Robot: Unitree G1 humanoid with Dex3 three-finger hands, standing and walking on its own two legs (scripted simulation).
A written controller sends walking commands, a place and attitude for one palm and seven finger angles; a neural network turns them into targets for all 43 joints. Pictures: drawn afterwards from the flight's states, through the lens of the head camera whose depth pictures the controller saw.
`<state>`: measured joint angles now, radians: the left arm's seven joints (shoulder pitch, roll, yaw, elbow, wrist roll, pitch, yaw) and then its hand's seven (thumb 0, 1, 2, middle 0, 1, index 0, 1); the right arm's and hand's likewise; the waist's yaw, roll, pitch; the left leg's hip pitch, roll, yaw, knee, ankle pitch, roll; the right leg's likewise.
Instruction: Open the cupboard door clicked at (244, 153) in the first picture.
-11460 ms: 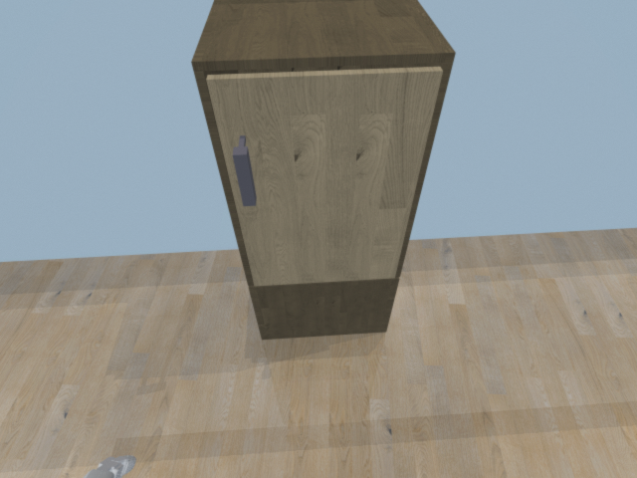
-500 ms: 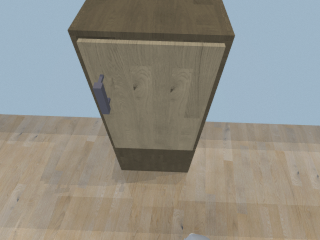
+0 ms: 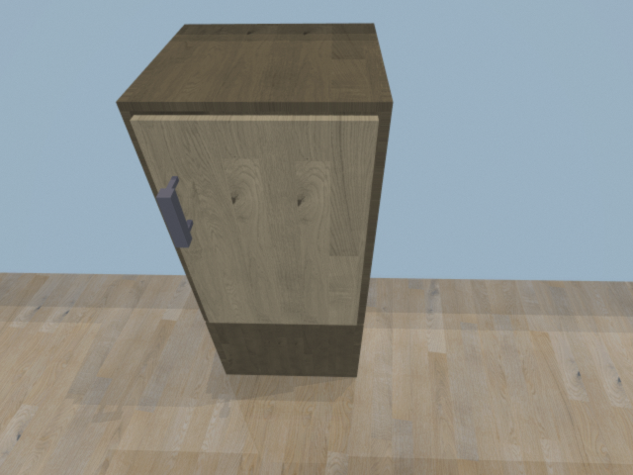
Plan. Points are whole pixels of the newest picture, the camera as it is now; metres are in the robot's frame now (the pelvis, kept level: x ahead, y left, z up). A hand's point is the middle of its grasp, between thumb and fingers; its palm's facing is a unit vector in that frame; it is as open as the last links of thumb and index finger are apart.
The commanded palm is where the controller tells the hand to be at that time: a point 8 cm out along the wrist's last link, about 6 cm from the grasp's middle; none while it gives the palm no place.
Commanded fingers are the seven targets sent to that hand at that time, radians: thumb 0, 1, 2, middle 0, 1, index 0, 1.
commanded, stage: come to a stop and stand still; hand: left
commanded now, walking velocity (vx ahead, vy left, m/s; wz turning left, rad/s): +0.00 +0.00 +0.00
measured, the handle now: (178, 211) +0.55 +0.29 +0.01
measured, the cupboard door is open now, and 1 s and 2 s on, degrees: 0 0 0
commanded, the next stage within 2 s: look again from close up in 1.00 s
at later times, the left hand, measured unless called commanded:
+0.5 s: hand out of the picture +0.01 +0.15 -0.17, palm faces +0.03 -0.99 -0.17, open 7.3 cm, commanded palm none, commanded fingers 0.00 0.90 0.90 -0.20 -0.30 -0.20 -0.30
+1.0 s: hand out of the picture +0.03 +0.16 -0.17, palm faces +0.04 -0.98 -0.17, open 7.3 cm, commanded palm none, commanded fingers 0.00 0.90 0.90 -0.20 -0.30 -0.20 -0.30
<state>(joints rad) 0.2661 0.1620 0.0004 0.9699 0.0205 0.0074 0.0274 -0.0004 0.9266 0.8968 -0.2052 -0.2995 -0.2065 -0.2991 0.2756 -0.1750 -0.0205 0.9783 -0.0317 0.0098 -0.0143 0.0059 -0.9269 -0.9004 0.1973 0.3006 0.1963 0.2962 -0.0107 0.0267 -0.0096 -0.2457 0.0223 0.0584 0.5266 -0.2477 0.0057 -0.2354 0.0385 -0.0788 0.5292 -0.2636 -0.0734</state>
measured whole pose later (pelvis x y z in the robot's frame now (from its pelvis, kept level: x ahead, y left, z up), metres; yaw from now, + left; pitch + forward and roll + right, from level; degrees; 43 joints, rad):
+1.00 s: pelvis +0.04 +0.00 +0.01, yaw +0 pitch -1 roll +1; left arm 0.32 0.13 -0.01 1.12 0.02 -0.02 0.03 0.00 0.91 0.90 -0.20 -0.30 -0.20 -0.30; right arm 0.30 -0.13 0.01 1.15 -0.02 -0.03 -0.04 0.01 -0.91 -0.90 0.20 0.30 0.20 0.30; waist 0.01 0.00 0.00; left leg -0.15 0.01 0.06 0.42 -0.26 0.00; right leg -0.15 0.03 -0.08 0.44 -0.28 -0.07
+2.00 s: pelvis +0.01 +0.00 -0.04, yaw +1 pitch +8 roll +2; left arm 0.27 0.13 0.03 0.19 -0.21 -0.46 -0.15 0.02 0.76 0.82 -0.21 -0.42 -0.21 -0.42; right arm 0.18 -0.28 -0.05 0.66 0.00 -0.30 -0.03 0.02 -0.91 -0.90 0.20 0.30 0.20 0.30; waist -0.02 -0.01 -0.12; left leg -0.58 -0.01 0.04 0.82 -0.38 0.00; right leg -0.59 0.00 -0.08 0.87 -0.42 -0.07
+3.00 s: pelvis +0.00 +0.05 -0.05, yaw +1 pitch +9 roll -3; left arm 0.15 0.35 0.32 0.18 -0.32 -0.31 -0.34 -0.01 -0.42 0.33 -0.30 -1.15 -0.30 -1.15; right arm 0.24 -0.25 0.04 0.54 0.03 -0.23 -0.06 0.01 -0.90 -0.90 0.20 0.30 0.20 0.30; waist 0.00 0.02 -0.10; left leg -0.68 0.00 0.01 0.96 -0.44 0.06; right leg -0.63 0.00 -0.11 0.89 -0.42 -0.02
